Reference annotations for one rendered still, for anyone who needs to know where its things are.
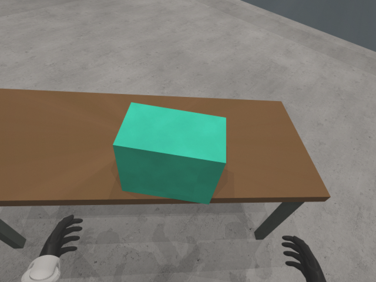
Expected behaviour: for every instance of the right robot hand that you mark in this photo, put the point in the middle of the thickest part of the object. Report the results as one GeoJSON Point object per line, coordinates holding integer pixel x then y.
{"type": "Point", "coordinates": [308, 265]}

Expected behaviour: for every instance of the left robot hand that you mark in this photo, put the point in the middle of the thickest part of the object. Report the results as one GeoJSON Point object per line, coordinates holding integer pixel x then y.
{"type": "Point", "coordinates": [56, 240]}

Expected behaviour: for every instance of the carton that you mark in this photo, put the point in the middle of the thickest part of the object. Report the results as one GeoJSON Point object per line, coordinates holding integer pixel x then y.
{"type": "Point", "coordinates": [170, 153]}

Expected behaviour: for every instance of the robot left forearm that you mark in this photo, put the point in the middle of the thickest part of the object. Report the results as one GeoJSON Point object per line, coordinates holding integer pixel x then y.
{"type": "Point", "coordinates": [45, 268]}

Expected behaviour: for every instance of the table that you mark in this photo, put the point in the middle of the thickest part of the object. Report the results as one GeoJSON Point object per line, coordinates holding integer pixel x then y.
{"type": "Point", "coordinates": [56, 149]}

